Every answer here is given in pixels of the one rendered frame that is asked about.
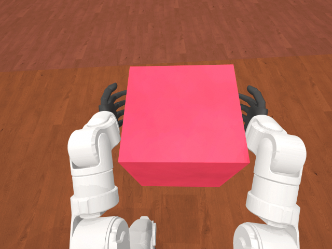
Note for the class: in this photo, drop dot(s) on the robot left hand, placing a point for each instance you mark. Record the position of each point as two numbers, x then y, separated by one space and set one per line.
107 102

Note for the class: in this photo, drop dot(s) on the robot right hand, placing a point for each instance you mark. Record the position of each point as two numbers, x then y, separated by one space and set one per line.
257 105

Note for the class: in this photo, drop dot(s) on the robot left upper arm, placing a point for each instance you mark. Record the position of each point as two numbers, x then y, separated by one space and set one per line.
101 233

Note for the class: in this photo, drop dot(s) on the robot right upper arm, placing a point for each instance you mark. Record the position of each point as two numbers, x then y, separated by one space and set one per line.
261 236

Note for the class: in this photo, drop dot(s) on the carton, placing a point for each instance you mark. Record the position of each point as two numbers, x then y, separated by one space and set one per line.
183 126

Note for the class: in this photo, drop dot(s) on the left robot forearm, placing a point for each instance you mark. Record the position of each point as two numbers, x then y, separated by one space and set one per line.
90 152

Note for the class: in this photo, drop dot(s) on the left robot thigh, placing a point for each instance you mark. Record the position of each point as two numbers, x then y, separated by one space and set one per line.
142 234

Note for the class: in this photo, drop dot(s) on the right robot forearm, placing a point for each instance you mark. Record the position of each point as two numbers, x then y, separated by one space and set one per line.
277 174

